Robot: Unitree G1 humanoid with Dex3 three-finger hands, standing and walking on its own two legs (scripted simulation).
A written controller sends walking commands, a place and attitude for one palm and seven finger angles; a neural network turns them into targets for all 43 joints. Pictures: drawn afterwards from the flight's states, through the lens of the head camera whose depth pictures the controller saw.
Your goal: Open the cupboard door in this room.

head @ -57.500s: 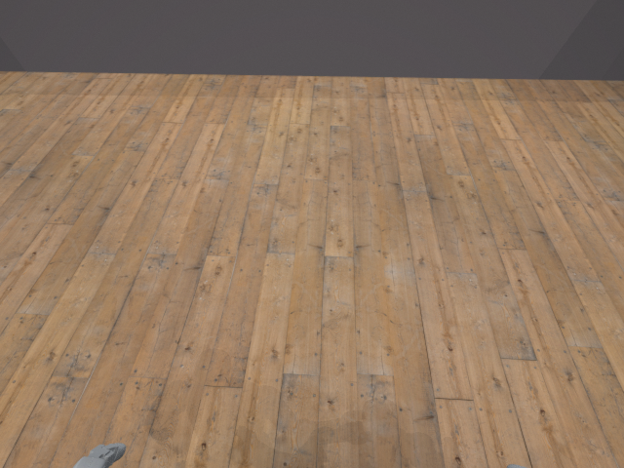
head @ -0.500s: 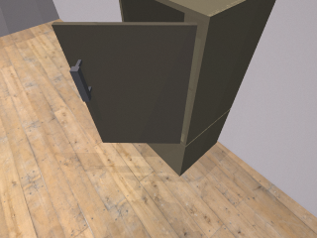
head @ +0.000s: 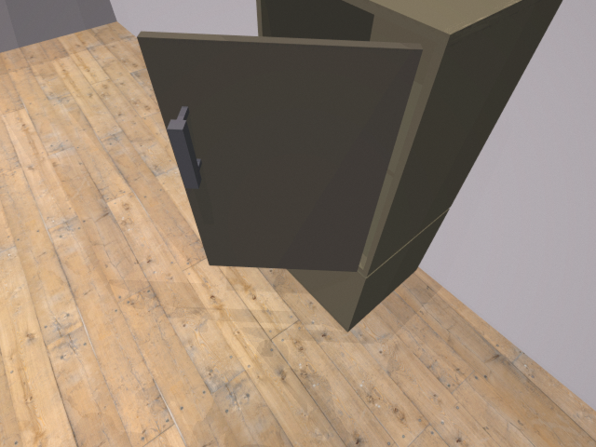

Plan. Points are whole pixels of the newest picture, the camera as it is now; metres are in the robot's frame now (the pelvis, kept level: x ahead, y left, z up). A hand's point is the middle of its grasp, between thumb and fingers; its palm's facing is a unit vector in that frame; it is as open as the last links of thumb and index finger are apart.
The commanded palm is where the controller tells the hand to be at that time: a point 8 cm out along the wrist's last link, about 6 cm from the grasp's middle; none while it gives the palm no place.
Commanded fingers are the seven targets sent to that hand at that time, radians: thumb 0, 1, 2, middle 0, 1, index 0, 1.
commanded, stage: come to a stop and stand still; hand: left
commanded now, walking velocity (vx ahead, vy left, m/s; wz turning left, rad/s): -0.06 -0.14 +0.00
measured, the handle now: (188, 148) +0.54 +0.23 +0.07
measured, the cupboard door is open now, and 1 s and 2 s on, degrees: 47 47 47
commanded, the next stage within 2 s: look again from close up in 0.72 s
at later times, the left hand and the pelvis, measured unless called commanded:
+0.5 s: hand out of the picture +0.02 +0.15 -0.17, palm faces +0.00 -0.97 -0.23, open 7.3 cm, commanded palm none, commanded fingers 0.00 0.90 0.90 -0.20 -0.30 -0.20 -0.30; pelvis +0.00 -0.03 +0.00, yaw +0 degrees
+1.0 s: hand out of the picture +0.01 +0.16 -0.17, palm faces +0.00 -0.98 -0.21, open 7.4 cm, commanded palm none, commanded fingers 0.00 0.90 0.90 -0.20 -0.30 -0.20 -0.30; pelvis +0.00 -0.02 +0.00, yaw -1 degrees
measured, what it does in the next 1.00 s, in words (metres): steps on the spot: right foot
